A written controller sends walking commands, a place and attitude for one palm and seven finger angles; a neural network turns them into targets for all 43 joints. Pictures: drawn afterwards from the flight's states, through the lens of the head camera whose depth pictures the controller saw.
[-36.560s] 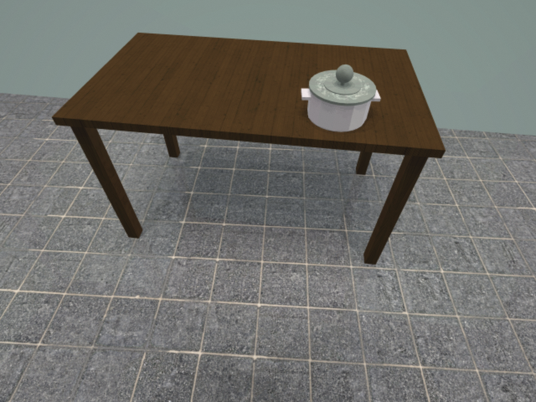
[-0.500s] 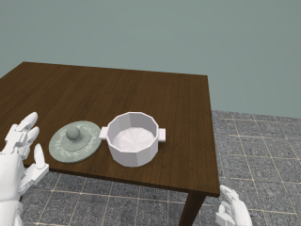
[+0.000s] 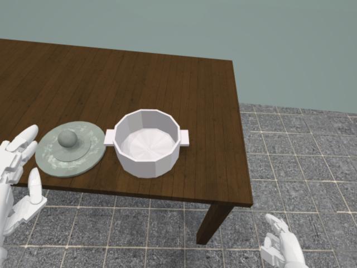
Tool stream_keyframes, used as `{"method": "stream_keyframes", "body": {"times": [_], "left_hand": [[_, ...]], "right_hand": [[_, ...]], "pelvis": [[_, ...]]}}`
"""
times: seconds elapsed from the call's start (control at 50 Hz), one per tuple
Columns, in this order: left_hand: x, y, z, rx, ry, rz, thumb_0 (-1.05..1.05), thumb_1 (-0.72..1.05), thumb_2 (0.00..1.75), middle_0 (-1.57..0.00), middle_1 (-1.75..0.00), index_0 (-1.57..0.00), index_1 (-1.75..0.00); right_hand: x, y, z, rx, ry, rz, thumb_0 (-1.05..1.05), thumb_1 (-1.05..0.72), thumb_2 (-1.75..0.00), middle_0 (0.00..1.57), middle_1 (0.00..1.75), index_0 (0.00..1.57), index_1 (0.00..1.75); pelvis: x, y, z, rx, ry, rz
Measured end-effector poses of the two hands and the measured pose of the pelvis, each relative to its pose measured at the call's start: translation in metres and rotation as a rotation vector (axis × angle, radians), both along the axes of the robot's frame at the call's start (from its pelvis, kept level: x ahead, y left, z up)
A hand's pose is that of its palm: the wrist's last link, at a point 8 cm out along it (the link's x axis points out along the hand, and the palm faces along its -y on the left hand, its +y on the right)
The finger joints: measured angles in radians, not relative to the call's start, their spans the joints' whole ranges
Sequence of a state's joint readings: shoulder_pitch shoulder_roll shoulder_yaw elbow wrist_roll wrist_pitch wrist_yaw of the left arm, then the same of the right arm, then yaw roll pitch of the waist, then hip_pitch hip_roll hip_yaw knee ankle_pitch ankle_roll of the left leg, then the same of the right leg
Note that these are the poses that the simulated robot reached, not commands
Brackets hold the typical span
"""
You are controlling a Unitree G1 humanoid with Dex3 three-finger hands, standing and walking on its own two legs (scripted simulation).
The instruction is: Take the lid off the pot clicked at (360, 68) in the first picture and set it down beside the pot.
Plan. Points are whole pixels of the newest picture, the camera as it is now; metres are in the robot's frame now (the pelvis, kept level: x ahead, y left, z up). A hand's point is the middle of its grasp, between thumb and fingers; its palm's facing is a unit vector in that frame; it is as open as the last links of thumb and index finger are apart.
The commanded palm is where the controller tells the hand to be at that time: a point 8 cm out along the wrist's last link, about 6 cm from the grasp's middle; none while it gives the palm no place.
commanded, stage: step back with the hand held close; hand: left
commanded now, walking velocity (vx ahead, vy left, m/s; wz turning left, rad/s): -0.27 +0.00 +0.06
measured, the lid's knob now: (67, 138) +0.44 +0.35 -0.05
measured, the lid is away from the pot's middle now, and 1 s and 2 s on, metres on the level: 0.23 0.23 0.23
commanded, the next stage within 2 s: stop stepping back and stand still in 1.04 s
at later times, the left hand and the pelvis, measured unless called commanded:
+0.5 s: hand (5, 252) +0.12 +0.25 +0.14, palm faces +0.34 -0.85 -0.40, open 7.4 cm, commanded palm +0.05 +0.29 +0.18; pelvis -0.07 +0.01 -0.02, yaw +2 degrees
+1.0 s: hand out of the picture +0.04 +0.23 +0.17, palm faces +0.29 -0.88 -0.37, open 7.4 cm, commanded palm -0.01 +0.28 +0.18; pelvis -0.14 +0.00 -0.03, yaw +0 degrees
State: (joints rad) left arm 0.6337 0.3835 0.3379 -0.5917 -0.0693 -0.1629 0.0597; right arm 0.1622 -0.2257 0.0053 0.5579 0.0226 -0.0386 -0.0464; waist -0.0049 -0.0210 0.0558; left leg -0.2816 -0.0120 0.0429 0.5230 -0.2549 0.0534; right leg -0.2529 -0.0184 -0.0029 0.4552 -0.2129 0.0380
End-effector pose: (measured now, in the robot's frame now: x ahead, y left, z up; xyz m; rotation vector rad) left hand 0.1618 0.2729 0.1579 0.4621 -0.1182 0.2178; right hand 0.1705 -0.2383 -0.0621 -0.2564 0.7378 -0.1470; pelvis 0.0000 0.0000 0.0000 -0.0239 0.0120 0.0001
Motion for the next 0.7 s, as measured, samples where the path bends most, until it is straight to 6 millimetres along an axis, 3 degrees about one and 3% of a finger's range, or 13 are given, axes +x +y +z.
{"method": "stream_keyframes", "body": {"times": [0.24, 0.38, 0.5, 0.6, 0.7], "left_hand": [[-0.049, 0.009, 0.026, 0.088, -0.136, 0.063, 0.01, 0.89, 0.90, -0.21, -0.30, -0.21, -0.30], [-0.063, 0.003, 0.009, 0.003, -0.161, 0.080, 0.01, 0.89, 0.90, -0.21, -0.30, -0.21, -0.30], [-0.075, 0.014, -0.001, 0.017, -0.159, 0.041, 0.01, 0.89, 0.90, -0.21, -0.30, -0.21, -0.30], [-0.088, 0.019, 0.019, 0.066, -0.199, 0.044, 0.01, 0.89, 0.90, -0.21, -0.30, -0.21, -0.30], [-0.095, 0.010, 0.028, 0.062, -0.224, 0.028, 0.01, 0.89, 0.90, -0.21, -0.30, -0.20, -0.30]], "right_hand": [[-0.033, 0.019, -0.014, 0.045, -0.032, 0.032, 0.01, -0.90, -0.90, 0.21, 0.30, 0.20, 0.30], [-0.058, 0.016, -0.018, 0.038, -0.029, 0.029, 0.01, -0.90, -0.89, 0.21, 0.30, 0.20, 0.30], [-0.084, 0.006, -0.010, -0.044, -0.017, -0.006, 0.01, -0.90, -0.89, 0.21, 0.30, 0.20, 0.30], [-0.097, 0.013, -0.004, -0.024, -0.032, -0.018, 0.01, -0.90, -0.90, 0.21, 0.30, 0.20, 0.30], [-0.106, 0.021, -0.006, 0.017, -0.045, 0.012, 0.01, -0.90, -0.90, 0.21, 0.30, 0.20, 0.30]], "pelvis": [[-0.030, 0.000, -0.010, 0.000, -0.024, 0.001], [-0.050, -0.002, -0.015, -0.014, -0.018, 0.025], [-0.068, 0.006, -0.019, -0.035, -0.021, 0.034], [-0.078, 0.007, -0.012, -0.047, 0.008, 0.022], [-0.094, 0.002, -0.008, -0.044, 0.046, -0.019]]}}
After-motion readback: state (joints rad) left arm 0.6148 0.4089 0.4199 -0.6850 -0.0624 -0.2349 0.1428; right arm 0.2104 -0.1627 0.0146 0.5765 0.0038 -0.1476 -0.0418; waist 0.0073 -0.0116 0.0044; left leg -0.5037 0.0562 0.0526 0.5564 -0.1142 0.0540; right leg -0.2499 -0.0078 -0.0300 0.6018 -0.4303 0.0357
